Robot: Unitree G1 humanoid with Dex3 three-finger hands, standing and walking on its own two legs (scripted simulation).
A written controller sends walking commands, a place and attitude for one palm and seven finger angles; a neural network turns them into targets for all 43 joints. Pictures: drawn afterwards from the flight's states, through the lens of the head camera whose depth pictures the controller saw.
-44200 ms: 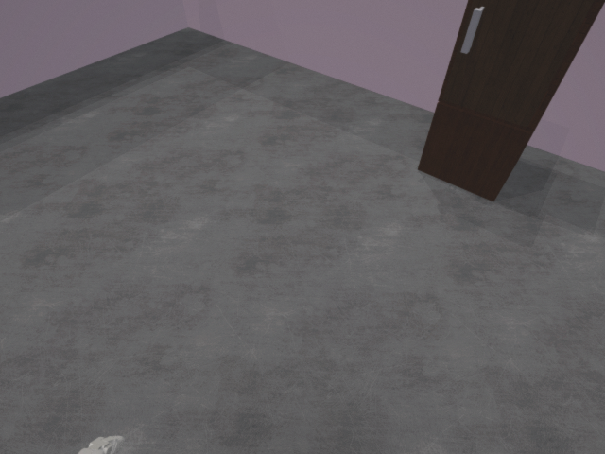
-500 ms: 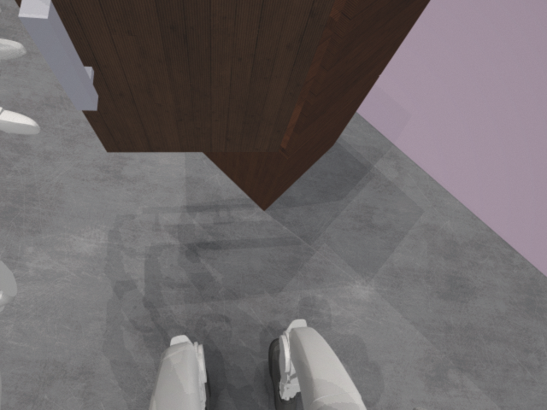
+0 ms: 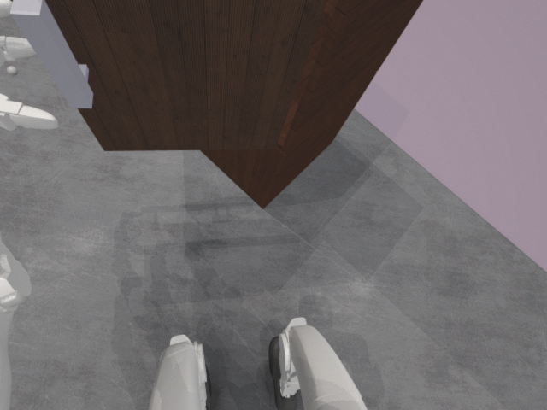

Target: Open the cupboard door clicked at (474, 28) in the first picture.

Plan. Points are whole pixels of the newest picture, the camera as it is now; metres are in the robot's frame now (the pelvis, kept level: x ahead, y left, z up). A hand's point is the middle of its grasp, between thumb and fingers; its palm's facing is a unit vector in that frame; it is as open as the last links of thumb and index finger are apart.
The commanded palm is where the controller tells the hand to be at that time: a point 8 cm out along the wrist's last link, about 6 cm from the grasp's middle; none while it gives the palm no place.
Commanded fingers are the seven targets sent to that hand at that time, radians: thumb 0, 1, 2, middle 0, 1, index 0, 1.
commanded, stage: slide the fingers in behind the handle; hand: left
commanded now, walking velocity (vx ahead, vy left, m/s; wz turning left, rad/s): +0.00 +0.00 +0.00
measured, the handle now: (61, 47) +0.58 +0.22 +0.07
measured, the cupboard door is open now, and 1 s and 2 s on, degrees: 49 45 45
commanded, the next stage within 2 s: move the hooked fingers beside the handle in 1.22 s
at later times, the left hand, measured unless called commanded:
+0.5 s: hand (23, 71) +0.54 +0.25 +0.07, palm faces +0.05 -1.00 +0.00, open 14.6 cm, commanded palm +0.53 +0.25 +0.07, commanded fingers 0.00 -0.50 0.30 -0.30 -1.20 -0.30 -1.20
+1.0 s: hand (40, 67) +0.54 +0.23 +0.07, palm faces +0.07 -1.00 +0.00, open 15.5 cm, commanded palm +0.53 +0.23 +0.07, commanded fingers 0.00 -0.50 0.30 -0.30 -1.20 -0.30 -1.20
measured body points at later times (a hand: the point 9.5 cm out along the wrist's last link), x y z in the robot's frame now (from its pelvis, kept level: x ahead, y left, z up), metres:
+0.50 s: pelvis +0.01 +0.00 +0.01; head +0.18 +0.05 +0.42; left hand +0.53 +0.30 +0.07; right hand +0.02 -0.27 -0.09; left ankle +0.01 +0.10 -0.63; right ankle +0.04 -0.14 -0.63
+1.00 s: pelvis +0.02 +0.00 +0.01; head +0.19 +0.05 +0.42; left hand +0.53 +0.29 +0.07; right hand +0.03 -0.26 -0.10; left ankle +0.01 +0.10 -0.63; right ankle +0.04 -0.14 -0.63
